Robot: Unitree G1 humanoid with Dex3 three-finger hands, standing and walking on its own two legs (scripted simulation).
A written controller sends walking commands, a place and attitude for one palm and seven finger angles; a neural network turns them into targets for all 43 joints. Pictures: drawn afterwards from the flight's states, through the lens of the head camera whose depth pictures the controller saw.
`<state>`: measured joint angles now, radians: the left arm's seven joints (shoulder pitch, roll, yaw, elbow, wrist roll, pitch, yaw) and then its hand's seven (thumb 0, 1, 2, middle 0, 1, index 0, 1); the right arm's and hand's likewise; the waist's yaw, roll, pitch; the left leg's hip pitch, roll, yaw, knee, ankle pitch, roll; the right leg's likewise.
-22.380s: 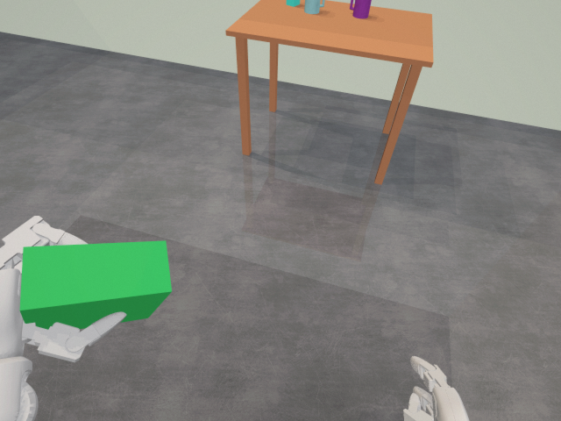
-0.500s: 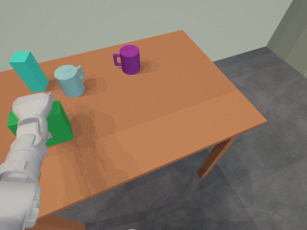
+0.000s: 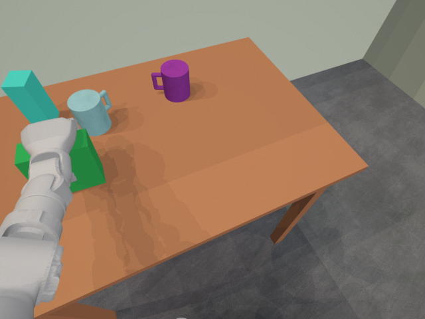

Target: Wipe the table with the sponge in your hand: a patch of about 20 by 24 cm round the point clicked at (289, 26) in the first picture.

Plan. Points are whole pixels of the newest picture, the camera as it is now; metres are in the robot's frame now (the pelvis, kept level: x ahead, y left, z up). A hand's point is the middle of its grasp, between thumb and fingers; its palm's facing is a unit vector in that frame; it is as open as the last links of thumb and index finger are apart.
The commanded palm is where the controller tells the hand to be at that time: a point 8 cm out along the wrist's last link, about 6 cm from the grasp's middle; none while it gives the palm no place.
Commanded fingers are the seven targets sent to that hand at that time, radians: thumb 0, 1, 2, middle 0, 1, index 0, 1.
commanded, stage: slide across to the middle lane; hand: left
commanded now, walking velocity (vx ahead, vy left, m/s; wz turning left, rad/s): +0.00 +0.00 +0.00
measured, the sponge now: (68, 171) +0.41 +0.33 -0.02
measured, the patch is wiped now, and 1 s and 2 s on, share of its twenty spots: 0.60 0.65 0.95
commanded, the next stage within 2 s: wipe back along the middle lane in 0.34 s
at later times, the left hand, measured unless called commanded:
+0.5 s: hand (91, 148) +0.44 +0.27 +0.02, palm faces -0.11 -0.02 -0.99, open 9.8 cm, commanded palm +0.41 +0.25 +0.07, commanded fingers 0.00 0.10 1.30 -1.20 -1.60 -1.20 -1.60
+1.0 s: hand (95, 165) +0.40 +0.25 +0.02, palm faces -0.07 -0.02 -1.00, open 9.9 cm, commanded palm +0.36 +0.24 +0.06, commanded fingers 0.00 0.10 1.30 -1.20 -1.60 -1.20 -1.60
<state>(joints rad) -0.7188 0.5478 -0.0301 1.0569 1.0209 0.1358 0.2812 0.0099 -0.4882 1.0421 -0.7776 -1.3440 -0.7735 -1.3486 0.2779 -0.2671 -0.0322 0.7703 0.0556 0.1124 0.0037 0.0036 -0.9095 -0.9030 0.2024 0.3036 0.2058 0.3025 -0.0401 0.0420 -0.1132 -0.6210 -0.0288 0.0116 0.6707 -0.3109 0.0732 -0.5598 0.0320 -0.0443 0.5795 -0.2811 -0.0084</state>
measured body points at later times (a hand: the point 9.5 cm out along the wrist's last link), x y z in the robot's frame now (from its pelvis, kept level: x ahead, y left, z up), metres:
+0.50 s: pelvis +0.02 -0.01 +0.01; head +0.09 -0.01 +0.45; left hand +0.44 +0.27 +0.08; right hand +0.11 -0.27 -0.13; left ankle +0.00 +0.07 -0.72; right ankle -0.01 -0.12 -0.72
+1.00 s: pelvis +0.01 -0.01 +0.01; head +0.05 -0.02 +0.46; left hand +0.40 +0.25 +0.08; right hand +0.14 -0.27 -0.12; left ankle +0.00 +0.07 -0.72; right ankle -0.01 -0.12 -0.72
